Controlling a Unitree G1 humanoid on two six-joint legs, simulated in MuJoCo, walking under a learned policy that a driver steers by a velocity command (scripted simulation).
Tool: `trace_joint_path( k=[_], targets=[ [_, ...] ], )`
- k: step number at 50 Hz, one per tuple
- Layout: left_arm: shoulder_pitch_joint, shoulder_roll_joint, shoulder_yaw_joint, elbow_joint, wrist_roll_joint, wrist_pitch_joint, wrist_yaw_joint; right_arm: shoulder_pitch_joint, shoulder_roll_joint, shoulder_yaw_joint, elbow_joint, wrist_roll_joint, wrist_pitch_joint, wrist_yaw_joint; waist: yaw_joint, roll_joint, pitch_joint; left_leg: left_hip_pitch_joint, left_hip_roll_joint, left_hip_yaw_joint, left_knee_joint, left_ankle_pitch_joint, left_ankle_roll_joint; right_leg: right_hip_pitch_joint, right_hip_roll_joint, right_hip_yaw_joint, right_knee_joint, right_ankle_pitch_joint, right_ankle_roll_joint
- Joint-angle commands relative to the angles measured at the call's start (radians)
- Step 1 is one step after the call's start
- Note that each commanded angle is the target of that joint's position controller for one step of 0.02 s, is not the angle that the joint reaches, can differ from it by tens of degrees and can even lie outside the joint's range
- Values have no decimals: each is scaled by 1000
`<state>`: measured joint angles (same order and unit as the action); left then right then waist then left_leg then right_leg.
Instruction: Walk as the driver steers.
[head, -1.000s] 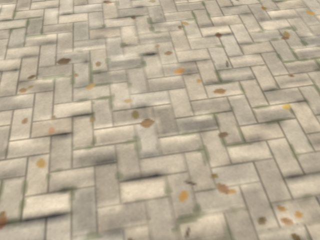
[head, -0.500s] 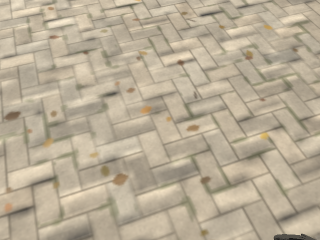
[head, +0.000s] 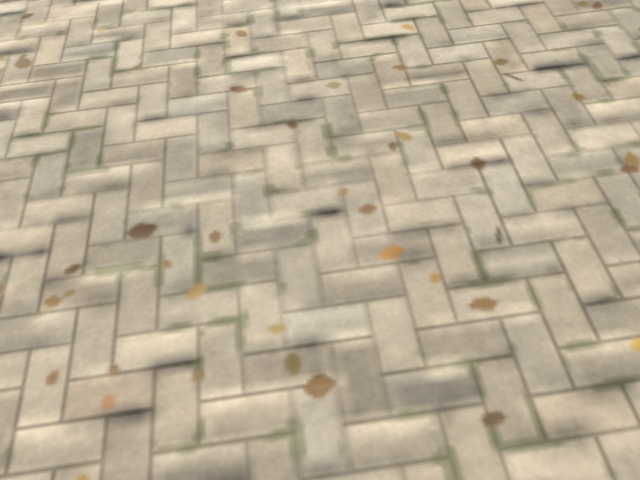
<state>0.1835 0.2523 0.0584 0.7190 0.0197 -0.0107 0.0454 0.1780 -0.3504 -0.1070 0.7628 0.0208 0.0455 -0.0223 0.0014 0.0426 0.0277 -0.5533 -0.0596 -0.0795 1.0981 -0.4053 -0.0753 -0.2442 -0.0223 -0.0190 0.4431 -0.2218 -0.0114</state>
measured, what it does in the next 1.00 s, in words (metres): walks ahead: left foot, then right foot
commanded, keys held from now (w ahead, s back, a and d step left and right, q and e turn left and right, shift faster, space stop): q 0.24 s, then no key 0.04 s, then w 0.72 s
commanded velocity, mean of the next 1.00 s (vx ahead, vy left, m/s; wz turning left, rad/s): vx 0.25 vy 0.00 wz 0.26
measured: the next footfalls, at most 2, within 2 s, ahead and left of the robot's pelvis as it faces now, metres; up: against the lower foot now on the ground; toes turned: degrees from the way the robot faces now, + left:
left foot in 0.24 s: +0.03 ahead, +0.15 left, +0.00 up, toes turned +11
right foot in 0.76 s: +0.25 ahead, -0.05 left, +0.00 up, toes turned +13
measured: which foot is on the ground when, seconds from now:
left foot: up 0.00-0.22, down 0.24-0.78, up 0.80-1.00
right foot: down 0.00-0.24, up 0.26-0.74, down 0.76-1.00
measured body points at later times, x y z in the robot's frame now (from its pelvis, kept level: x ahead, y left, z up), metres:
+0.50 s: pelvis +0.02 +0.06 +0.01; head +0.03 +0.08 +0.46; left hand +0.08 +0.37 -0.11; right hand +0.20 -0.18 -0.09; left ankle -0.01 +0.14 -0.74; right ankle +0.10 -0.09 -0.68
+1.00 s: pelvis +0.22 +0.03 +0.00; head +0.25 +0.02 +0.45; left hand +0.21 +0.31 -0.11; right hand +0.42 -0.20 -0.11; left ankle +0.23 +0.20 -0.67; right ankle +0.21 -0.06 -0.74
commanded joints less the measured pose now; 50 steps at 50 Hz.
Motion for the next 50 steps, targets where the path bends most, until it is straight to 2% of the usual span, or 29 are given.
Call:
trace_joint_path(
  k=[1, 5, 8, 10, 11, 12, 13, 14, 15, 16, 17, 18, 19, 21, 22, 26, 30, 34, 36, 37, 38, 39, 40, 41, 42, 43, 44, 46, 50],
  targets=[
    [-8, 157, 40, -61, -3, -1, 11, -42, -29, 1, -99, 7, -1, 8, 24, -190, -60, -116, 56, 32, -35, 35, -41, 189, -236, 141, -110, 416, -199],
    [-7, 212, 61, -61, -9, 12, 6, -74, -17, 17, -150, 3, 0, 33, 43, -219, -95, 40, 86, 95, -238, 18, -25, 170, -268, 86, -98, 425, -207],
    [-8, 230, 70, -56, -25, 11, -8, -61, -42, 7, -166, 3, 8, 45, 38, -232, -96, 124, 73, 139, -367, 33, 12, 160, -292, 69, -69, 422, -197],
    [-31, 231, 72, -52, -45, 7, -13, -15, -42, 0, -160, 2, 13, 52, 0, -224, -96, 223, 55, 165, -544, 142, 58, 134, -288, 38, -2, 396, -154],
    [-10, 211, 68, -38, -51, 4, -15, 28, -53, -9, -147, -1, 13, 48, -17, -196, -105, 326, 34, 160, -655, 247, 91, 85, -261, -2, 67, 331, -104],
    [47, 171, 58, -20, -32, -1, -20, 73, -114, -30, -142, 0, 11, 35, -17, -57, -137, 504, 103, 30, -710, 491, 138, -54, -202, -86, 233, 161, -18],
    [45, 91, 26, -68, 30, -4, -29, 82, -238, -50, -169, -13, 8, 16, 16, 282, -153, 674, 399, -353, -672, 957, 292, -378, -60, -142, 558, -447, 89],
    [-53, 141, 39, -92, 8, -8, -21, 106, -197, -34, -180, -46, -15, 28, -78, 184, -225, 591, 481, -415, -703, 933, 451, -431, -10, 25, 725, -506, 99],
    [-79, 176, 49, -92, -22, -3, -18, 98, -163, -25, -164, -45, -34, 32, -73, 109, -189, 563, 413, -333, -742, 665, 421, -453, -35, 54, 766, -420, 82],
    [-68, 182, 54, -81, -28, 0, -18, 74, -128, -17, -147, -21, -45, 29, -51, 83, -148, 542, 349, -291, -777, 341, 357, -482, -57, 60, 724, -319, 61],
    [-71, 184, 58, -65, -22, 1, -17, 56, -89, -3, -142, -5, -48, 25, -48, 67, -115, 516, 314, -284, -817, 72, 317, -496, -73, 63, 686, -240, 53],
    [-60, 184, 59, -63, -20, 1, -20, 36, -76, 8, -140, -2, -51, 21, -34, 98, -76, 467, 291, -282, -866, -60, 305, -480, -70, 58, 659, -158, 52],
    [-49, 177, 57, -59, -22, -6, -26, 31, -70, 14, -139, -11, -56, 17, -25, 122, -56, 443, 279, -283, -905, -106, 301, -465, -60, 49, 642, -95, 51],
    [-40, 167, 55, -48, -26, -28, -35, 44, -66, 18, -132, -25, -73, 11, -22, 110, -39, 456, 272, -259, -940, -58, 297, -461, -59, 50, 555, -8, 48],
    [-52, 159, 52, -47, -25, -39, -37, 53, -72, 16, -127, -25, -82, 9, -26, 93, -32, 467, 270, -241, -944, -15, 293, -460, -59, 51, 494, 25, 47],
    [-86, 127, 35, -48, -28, -61, -48, 82, -104, 8, -104, -17, -101, 11, -47, 83, -16, 463, 276, -199, -954, 59, 293, -402, -52, 48, 289, 92, 53],
    [-121, 125, 27, -60, -37, -72, -61, 117, -121, 3, -79, -7, -103, 20, -69, 71, 16, 427, 292, -193, -948, 48, 300, -351, -43, 40, 177, 95, 46],
    [-145, 128, 18, -78, -45, -89, -74, 151, -121, 3, -56, 0, -98, 28, -76, 64, 27, 430, 307, -200, -911, 61, 298, -287, -32, 24, 111, 51, 9],
    [-96, 134, 19, -67, -45, -97, -78, 145, -115, 6, -51, 3, -92, 32, -38, 60, 14, 411, 298, -187, -863, 104, 277, -177, -17, 1, 51, 66, -17],
    [-41, 143, 25, -49, -42, -97, -76, 146, -103, 11, -49, 2, -90, 32, -9, 54, -8, 385, 275, -169, -812, 157, 259, -78, 0, -16, 27, 68, -29],
    [63, 174, 40, -24, -40, -98, -67, 141, -73, 24, -50, -6, -91, 31, 41, 38, -60, 325, 230, -124, -692, 257, 226, 84, -12, 10, 22, 59, -54],
    [218, 245, 57, -4, -28, -99, -57, 118, -9, 47, -75, -23, -97, 30, 105, -105, -173, 198, 139, -23, -373, 215, 168, 294, -185, 218, -19, 24, -121],
    [292, 342, 82, 18, -20, -95, -65, 162, 23, 55, -118, -11, -119, 24, 86, -387, -236, -127, 6, 52, -58, -112, 107, 502, -362, 640, -150, -199, -261],
    [272, 246, 55, 10, -32, -97, -71, 130, -76, 32, -106, 1, -132, 23, 101, -255, -175, -244, 49, -36, 79, -144, 106, 475, -359, 689, -197, -345, -261],
    [221, 202, 38, 1, -30, -96, -70, 91, -98, 23, -111, 13, -138, 30, 83, -205, -88, -294, 95, -33, 109, -54, 122, 409, -332, 582, -201, -331, -229],
    [173, 180, 29, -13, -22, -94, -71, 77, -80, 28, -104, 9, -138, 31, 63, -144, -58, -277, 130, -12, 91, 30, 124, 344, -288, 493, -213, -249, -212],
    [140, 162, 22, -17, -19, -91, -72, 57, -68, 28, -108, -4, -138, 34, 50, -120, -20, -266, 153, -4, 46, 89, 118, 283, -259, 429, -235, -153, -211],
    [110, 151, 16, -22, -14, -93, -69, 73, -39, 29, -100, -7, -129, 39, 18, -147, -13, -187, 176, 9, -5, 164, 101, 196, -215, 328, -276, -8, -205],
    [129, 169, 20, 3, -24, -96, -59, 10, -5, 38, -120, -17, -117, 35, 17, -107, 10, -202, 176, 38, -167, 296, 56, 167, -186, 193, -310, 239, -212]
  ],
)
